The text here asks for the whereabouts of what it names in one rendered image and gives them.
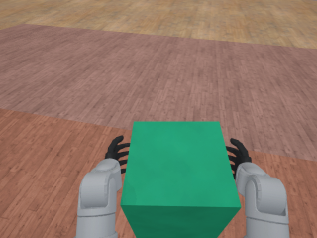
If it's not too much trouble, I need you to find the robot right hand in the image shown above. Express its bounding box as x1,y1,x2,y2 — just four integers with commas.
226,138,252,180

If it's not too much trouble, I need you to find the robot left hand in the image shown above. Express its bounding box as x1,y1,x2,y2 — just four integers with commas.
105,135,131,174

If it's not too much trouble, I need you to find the robot right forearm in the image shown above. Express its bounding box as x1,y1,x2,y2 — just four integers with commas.
235,162,290,238

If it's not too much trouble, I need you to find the robot left forearm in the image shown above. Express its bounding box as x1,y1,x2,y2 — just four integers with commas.
74,158,122,238

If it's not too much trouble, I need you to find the carton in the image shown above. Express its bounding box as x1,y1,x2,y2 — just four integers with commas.
120,121,242,238

